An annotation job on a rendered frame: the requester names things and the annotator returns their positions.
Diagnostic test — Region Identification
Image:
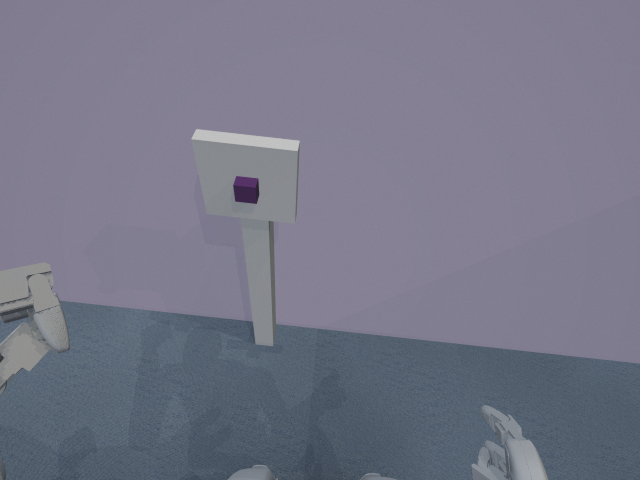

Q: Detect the panel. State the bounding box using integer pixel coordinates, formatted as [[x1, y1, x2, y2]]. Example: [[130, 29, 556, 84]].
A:
[[191, 129, 300, 346]]

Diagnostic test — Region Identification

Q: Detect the button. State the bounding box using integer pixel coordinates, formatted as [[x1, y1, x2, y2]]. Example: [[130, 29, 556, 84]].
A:
[[233, 176, 259, 204]]

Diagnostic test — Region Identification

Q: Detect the right robot hand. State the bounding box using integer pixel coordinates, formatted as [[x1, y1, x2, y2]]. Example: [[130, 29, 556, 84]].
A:
[[472, 405, 548, 480]]

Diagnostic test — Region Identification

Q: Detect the left robot shin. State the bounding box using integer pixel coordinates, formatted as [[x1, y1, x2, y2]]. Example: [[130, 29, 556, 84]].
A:
[[252, 465, 273, 475]]

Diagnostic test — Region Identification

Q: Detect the left robot hand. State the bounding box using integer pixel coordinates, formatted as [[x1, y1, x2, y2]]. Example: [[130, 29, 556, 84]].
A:
[[0, 262, 70, 395]]

